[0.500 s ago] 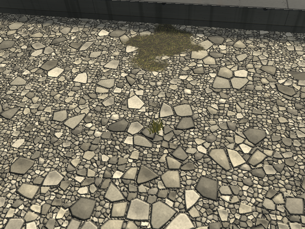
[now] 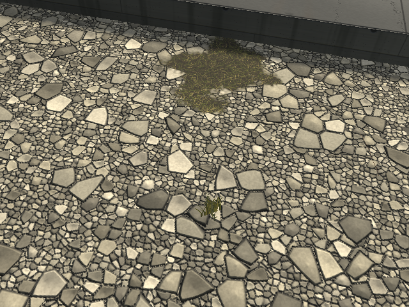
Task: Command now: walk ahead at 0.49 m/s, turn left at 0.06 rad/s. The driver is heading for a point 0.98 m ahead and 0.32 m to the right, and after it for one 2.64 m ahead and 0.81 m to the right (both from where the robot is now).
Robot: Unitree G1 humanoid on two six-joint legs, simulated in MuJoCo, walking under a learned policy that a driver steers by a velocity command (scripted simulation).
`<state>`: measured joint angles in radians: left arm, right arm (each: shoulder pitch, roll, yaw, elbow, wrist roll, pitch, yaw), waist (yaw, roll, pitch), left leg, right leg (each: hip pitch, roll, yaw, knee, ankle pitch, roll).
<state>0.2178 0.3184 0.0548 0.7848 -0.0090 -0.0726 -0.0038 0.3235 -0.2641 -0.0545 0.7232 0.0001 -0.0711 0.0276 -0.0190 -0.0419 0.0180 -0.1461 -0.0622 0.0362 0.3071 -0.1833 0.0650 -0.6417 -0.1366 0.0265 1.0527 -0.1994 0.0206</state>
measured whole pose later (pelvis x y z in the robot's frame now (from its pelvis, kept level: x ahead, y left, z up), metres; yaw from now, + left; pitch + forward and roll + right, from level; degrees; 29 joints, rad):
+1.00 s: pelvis +0.57 -0.08 +0.00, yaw -29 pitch +1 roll +2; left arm 0.25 0.32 0.08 0.66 -0.03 -0.01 0.00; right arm 0.28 -0.26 -0.06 0.78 -0.01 -0.10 0.01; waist -0.04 -0.06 0.03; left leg -0.15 -0.03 0.09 0.34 -0.20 0.03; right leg -0.63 -0.07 0.07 1.10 -0.26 0.01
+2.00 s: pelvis +0.93 -0.35 -0.01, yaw -25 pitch +3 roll -2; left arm 0.10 0.29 0.06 0.71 0.01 0.01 0.04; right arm 0.18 -0.30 -0.07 0.66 0.00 0.01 0.00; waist -0.02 -0.01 0.06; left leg -0.42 -0.09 -0.08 0.46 -0.08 0.07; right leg -0.53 0.01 0.10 0.98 -0.42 0.06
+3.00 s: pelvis +0.95 -0.38 -0.01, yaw +0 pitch +0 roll +1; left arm 0.19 0.27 0.05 0.80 0.01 0.02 0.02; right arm 0.12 -0.22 -0.02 0.73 -0.01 0.01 0.00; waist 0.02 -0.01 0.03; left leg -0.24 -0.05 -0.01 0.51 -0.26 0.03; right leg -0.23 -0.05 0.02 0.52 -0.26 0.04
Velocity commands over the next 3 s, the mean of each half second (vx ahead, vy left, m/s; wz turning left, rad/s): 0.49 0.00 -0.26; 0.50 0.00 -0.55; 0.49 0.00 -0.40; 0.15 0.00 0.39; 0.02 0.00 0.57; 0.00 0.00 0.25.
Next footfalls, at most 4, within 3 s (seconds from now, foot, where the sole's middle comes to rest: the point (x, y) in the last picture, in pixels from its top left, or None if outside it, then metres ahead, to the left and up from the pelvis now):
0.28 right None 0.35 -0.15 -0.78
0.76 left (204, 261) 0.65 0.00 -0.78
1.28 right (303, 229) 0.77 -0.36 -0.78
1.76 left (285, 163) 1.08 -0.34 -0.78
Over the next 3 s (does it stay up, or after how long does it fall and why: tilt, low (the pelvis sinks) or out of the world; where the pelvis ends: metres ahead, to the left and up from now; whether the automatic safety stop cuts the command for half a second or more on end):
stays up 0.95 -0.38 -0.01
